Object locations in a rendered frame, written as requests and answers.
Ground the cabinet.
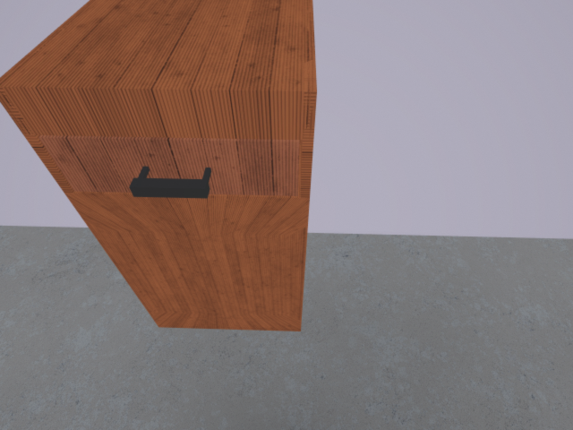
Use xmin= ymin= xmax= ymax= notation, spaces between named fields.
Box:
xmin=0 ymin=0 xmax=317 ymax=331

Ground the drawer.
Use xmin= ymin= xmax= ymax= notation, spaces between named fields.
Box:
xmin=39 ymin=135 xmax=300 ymax=196

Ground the handle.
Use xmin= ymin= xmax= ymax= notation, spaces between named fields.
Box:
xmin=129 ymin=167 xmax=211 ymax=198

